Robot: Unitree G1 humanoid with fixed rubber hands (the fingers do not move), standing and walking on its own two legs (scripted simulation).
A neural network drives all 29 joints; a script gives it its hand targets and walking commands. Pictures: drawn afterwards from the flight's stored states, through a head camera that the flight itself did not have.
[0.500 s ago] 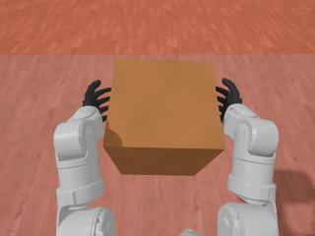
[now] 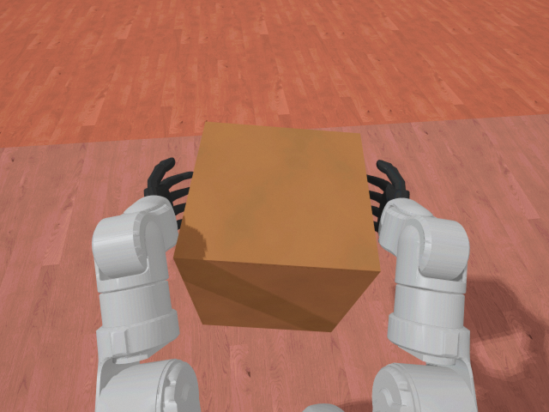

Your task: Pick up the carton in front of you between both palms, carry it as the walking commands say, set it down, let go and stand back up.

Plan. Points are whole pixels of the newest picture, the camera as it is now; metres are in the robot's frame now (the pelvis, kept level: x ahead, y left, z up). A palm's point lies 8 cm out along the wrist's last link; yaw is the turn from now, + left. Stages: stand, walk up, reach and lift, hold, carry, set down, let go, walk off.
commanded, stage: carry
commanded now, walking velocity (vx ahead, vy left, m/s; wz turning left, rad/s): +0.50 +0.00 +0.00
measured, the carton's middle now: (274, 237) +0.35 -0.03 +0.06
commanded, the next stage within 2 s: none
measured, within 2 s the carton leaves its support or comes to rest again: neither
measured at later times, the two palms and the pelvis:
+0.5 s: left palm (151, 62) +0.64 +0.15 +0.20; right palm (323, 49) +0.67 -0.15 +0.19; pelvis +0.30 -0.04 +0.05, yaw +1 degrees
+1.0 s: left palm out of the picture +0.98 +0.12 +0.24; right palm out of the picture +0.97 -0.18 +0.24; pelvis +0.63 -0.02 +0.08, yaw +0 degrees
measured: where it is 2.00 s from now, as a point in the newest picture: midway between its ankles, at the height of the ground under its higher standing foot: (249, 200)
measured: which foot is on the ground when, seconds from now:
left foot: down 0.00-0.24, up 0.26-0.60, down 0.62-1.00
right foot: up 0.00-0.22, down 0.24-0.66, up 0.68-1.00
